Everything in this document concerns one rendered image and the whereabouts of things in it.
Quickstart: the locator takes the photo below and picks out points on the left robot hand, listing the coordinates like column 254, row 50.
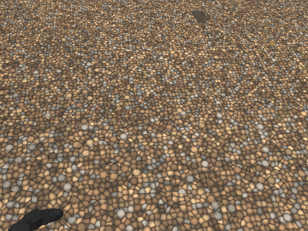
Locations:
column 36, row 218

